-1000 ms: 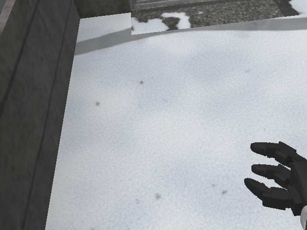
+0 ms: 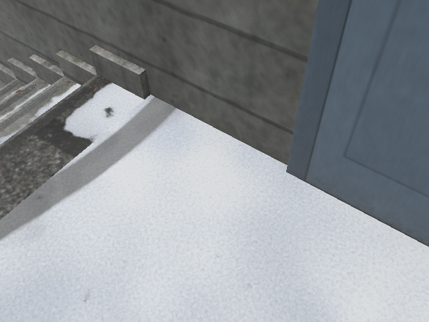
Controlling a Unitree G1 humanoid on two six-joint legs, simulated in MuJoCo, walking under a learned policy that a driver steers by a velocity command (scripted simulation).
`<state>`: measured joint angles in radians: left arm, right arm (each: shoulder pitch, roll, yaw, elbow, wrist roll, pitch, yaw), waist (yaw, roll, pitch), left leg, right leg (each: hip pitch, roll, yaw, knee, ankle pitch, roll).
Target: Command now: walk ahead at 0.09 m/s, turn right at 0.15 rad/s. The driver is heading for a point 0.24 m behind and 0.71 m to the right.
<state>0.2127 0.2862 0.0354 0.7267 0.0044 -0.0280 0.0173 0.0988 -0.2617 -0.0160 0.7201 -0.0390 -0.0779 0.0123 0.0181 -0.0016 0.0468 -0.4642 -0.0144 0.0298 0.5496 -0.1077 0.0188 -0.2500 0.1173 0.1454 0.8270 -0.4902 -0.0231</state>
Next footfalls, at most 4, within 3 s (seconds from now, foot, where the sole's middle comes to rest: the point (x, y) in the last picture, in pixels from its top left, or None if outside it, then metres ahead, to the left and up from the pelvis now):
0.30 right None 0.07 -0.13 -0.76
0.74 left None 0.16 0.06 -0.76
1.32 right None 0.03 -0.36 -0.76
1.64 left None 0.28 -0.63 -0.76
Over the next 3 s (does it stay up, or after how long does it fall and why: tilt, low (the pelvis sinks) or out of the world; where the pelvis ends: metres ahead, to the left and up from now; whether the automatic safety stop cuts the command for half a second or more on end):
stays up -0.16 -1.06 0.02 its command is cut before an obstacle after 1.5 s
